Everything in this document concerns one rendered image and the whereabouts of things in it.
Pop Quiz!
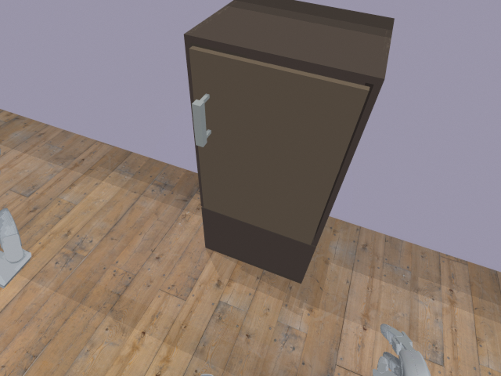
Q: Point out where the cupboard door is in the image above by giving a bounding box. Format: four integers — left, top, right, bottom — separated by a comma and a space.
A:
189, 46, 370, 245

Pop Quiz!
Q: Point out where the robot left hand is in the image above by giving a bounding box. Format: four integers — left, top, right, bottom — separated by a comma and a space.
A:
0, 149, 31, 288

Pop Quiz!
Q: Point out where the robot right hand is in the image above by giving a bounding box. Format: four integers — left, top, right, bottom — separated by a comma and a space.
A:
373, 324, 431, 376

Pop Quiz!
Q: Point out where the handle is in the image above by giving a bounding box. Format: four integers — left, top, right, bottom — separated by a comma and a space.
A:
192, 93, 211, 147

